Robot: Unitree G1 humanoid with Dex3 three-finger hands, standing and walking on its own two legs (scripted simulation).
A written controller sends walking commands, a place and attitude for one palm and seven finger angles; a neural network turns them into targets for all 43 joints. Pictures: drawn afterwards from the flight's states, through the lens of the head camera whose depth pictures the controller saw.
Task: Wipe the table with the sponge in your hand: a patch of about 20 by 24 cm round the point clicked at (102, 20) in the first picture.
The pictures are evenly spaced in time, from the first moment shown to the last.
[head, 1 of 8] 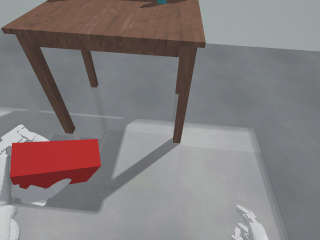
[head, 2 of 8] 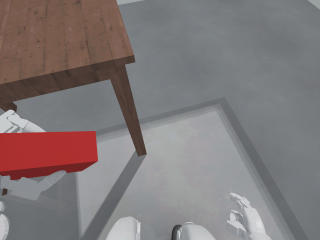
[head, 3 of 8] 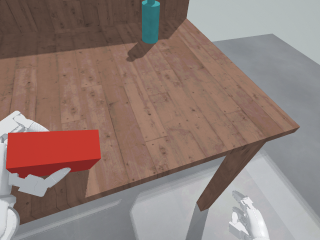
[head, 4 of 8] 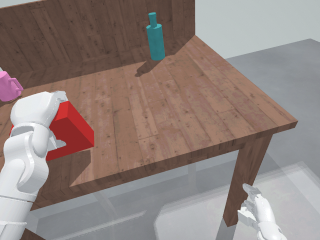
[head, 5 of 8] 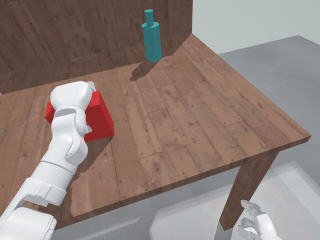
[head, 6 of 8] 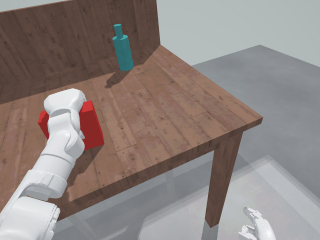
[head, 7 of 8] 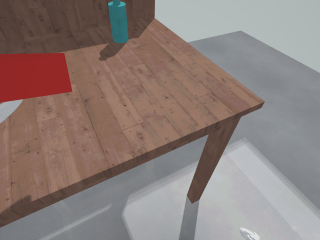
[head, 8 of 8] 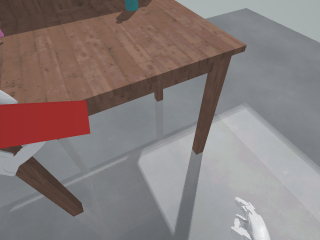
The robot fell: no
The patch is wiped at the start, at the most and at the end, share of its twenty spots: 0.00 0.95 0.95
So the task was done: yes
